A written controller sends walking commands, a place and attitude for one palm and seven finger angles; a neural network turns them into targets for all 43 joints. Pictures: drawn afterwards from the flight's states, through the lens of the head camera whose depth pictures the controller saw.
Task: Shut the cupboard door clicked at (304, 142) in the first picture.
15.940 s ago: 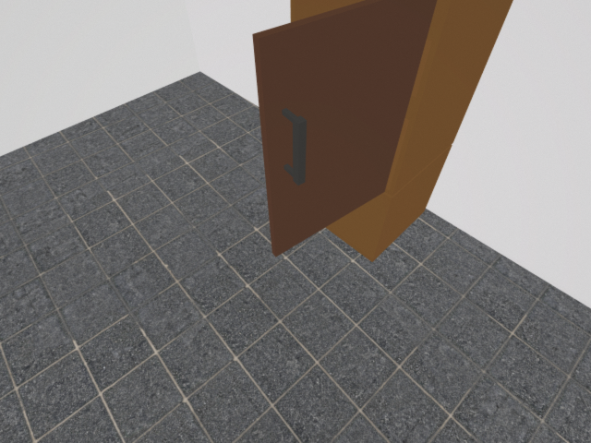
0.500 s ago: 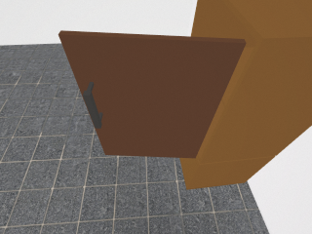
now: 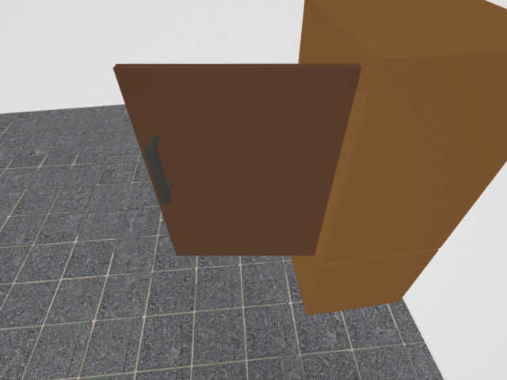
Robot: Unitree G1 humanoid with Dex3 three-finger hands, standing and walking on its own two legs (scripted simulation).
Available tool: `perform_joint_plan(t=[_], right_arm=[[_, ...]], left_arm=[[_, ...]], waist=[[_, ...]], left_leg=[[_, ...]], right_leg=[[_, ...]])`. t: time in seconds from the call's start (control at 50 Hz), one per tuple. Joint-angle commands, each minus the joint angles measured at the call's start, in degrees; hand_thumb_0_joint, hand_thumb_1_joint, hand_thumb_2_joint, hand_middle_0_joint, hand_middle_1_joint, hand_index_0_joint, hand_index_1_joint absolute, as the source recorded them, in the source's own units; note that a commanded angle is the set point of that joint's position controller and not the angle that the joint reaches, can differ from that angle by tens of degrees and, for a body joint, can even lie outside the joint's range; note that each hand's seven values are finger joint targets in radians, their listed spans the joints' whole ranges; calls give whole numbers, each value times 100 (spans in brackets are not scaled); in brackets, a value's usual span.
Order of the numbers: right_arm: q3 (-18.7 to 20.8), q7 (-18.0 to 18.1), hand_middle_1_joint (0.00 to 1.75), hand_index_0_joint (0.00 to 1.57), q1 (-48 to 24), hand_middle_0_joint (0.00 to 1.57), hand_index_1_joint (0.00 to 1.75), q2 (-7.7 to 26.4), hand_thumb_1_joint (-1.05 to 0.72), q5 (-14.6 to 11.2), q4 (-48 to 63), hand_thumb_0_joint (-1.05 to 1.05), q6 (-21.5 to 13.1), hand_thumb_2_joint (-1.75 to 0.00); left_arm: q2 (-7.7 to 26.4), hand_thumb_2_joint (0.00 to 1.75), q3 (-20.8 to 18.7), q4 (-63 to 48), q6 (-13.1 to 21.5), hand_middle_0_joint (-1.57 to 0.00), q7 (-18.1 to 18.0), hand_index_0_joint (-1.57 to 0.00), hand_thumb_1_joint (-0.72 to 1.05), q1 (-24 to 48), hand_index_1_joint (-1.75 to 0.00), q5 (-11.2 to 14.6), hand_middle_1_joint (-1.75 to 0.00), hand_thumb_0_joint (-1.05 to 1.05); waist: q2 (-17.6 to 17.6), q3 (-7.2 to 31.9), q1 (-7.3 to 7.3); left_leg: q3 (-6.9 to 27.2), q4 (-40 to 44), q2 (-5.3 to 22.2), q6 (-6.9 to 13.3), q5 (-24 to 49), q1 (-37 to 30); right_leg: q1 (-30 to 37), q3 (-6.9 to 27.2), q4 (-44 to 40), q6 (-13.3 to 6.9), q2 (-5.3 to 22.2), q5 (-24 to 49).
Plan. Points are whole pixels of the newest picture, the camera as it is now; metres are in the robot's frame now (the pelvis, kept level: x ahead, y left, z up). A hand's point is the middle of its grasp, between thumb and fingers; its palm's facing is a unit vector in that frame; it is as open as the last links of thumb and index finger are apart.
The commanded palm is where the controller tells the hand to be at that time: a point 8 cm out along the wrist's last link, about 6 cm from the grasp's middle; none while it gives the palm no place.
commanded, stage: come to a stop and stand still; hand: left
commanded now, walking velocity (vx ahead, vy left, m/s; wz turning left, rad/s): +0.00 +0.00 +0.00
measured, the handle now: (161, 170) +0.51 +0.23 +0.04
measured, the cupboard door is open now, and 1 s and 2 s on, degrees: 81 81 81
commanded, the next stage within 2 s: look again from close up in 0.34 s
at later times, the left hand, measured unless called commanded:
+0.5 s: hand out of the picture -0.05 +0.15 -0.17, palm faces +0.04 -0.99 -0.16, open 7.4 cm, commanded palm none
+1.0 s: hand out of the picture +0.00 +0.16 -0.17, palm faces +0.04 -0.98 -0.17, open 7.3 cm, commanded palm none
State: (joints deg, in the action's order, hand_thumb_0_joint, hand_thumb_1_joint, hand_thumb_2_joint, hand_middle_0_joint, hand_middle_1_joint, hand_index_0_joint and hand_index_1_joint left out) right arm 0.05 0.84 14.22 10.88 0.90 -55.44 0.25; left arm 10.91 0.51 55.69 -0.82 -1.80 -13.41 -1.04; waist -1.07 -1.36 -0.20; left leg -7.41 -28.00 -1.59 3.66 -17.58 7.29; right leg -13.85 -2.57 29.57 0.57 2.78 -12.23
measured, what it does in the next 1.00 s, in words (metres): stands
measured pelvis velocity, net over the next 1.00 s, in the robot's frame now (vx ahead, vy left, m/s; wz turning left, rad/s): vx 0.01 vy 0.00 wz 0.01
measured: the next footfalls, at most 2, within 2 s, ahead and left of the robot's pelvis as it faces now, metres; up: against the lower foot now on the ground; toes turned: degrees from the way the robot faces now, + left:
none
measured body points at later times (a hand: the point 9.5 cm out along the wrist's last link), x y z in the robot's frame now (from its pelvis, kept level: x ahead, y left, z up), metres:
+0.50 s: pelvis -0.01 -0.01 +0.00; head -0.01 +0.00 +0.45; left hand -0.05 +0.20 -0.16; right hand -0.06 -0.22 -0.15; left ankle -0.02 +0.07 -0.74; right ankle +0.04 -0.13 -0.74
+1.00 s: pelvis +0.01 +0.00 +0.01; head +0.01 +0.00 +0.46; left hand +0.00 +0.21 -0.16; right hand +0.00 -0.22 -0.15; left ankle -0.02 +0.07 -0.74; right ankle +0.04 -0.13 -0.73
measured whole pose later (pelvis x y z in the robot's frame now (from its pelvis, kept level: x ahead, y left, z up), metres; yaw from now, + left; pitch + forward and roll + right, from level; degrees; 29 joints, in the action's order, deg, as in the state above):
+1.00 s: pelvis +0.01 +0.00 +0.01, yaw +0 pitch -2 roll +0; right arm -0.7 1.7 16.9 7.7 0.3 -64.9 -1.5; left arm 7.7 0.7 62.8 0.8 -2.4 -17.9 -0.9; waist 0.7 -2.2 0.4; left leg -6.8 -23.3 -1.8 3.4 -15.3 6.0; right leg -12.5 -2.2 25.1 0.6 2.2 -10.3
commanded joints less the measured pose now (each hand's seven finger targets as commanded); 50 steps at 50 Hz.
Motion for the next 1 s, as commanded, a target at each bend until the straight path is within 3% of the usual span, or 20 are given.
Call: perform_joint_plan(t=[0.0,0.1,0.16,0.3,0.36,0.52,0.68,0.74,0.8,0.98], right_arm=[[140,-24,30,20,296,20,30,648,-90,33,171,0,-88,-90],[104,-29,30,20,571,20,30,539,-90,25,-50,0,-89,-90],[87,-20,30,20,697,20,30,462,-90,16,-197,0,-88,-90],[36,9,30,20,965,20,30,319,-90,-16,-536,0,-127,-90],[21,25,30,20,1029,20,30,265,-90,-30,-649,0,-156,-90],[6,54,30,20,1030,20,30,159,-90,-55,-807,0,-204,-90],[17,76,30,20,888,20,30,98,-90,-58,-855,0,-233,-90],[20,86,30,20,819,20,30,97,-90,-57,-861,0,-235,-90],[19,89,30,20,789,20,30,127,-90,-54,-871,0,-237,-90],[18,99,30,20,673,20,30,215,-90,-51,-877,0,-253,-90]], left_arm=[[657,90,-125,-229,93,-20,-25,-20,90,-341,-30,0,-30,0],[593,90,-125,-133,148,-20,-26,-20,90,-530,-30,9,-30,0],[534,90,-113,-24,160,-20,-31,-20,90,-632,-30,13,-30,0],[342,90,-64,312,211,-20,-39,-20,90,-904,-30,32,-30,0],[260,90,-38,415,216,-20,-44,-20,90,-944,-30,37,-30,0],[75,90,7,611,243,-20,-69,-20,90,-1019,-30,38,-30,0],[52,90,5,617,262,-20,-88,-20,90,-941,-30,38,-30,0],[48,90,0,601,245,-20,-88,-20,90,-915,-30,36,-30,0],[62,90,-1,599,247,-20,-87,-20,90,-873,-30,36,-30,0],[135,90,-21,574,237,-20,-85,-20,90,-794,-30,40,-30,0]], waist=[[398,-534,9],[359,-429,-38],[159,-502,-41],[204,-475,-17],[48,-464,-9],[154,-473,22],[229,-427,18],[38,-456,20],[165,-442,11],[116,-347,34]], left_leg=[[961,1194,653,-94,-858,1030],[908,1084,611,-94,-762,920],[935,1113,635,-101,-831,1016],[939,1079,646,-110,-649,1086],[1005,1190,714,-107,-604,1083],[979,1215,756,-120,-237,986],[876,1092,755,-134,421,699],[886,1148,786,-133,517,625],[874,1160,802,-140,597,588],[854,1174,818,-144,977,404]], right_leg=[[-89,701,-873,-305,315,-1102],[-262,796,-1070,-310,386,-1362],[-284,790,-1080,-307,358,-1334],[-136,781,-1044,-311,377,-1091],[-40,680,-928,-303,338,-733],[133,589,-815,-284,344,-82],[205,585,-766,-275,374,497],[194,572,-769,-271,351,561],[230,553,-747,-259,357,637],[383,519,-733,-250,383,876]])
